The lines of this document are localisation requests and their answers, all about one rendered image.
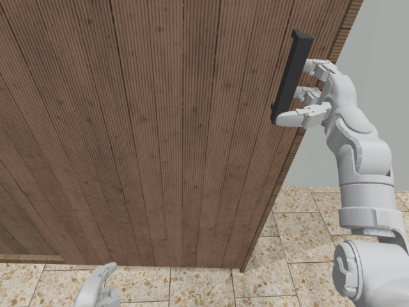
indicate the right robot forearm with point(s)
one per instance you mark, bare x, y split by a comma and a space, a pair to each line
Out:
366, 179

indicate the right robot hand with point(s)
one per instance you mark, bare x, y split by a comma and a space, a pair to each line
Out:
337, 92

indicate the left robot hand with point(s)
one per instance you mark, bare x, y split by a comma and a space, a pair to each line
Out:
92, 293

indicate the wardrobe door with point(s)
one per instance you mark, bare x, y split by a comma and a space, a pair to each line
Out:
139, 131
19, 234

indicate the right robot upper arm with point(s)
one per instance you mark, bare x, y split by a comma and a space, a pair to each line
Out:
372, 274

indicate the handle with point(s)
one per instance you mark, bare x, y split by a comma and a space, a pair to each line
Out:
294, 66

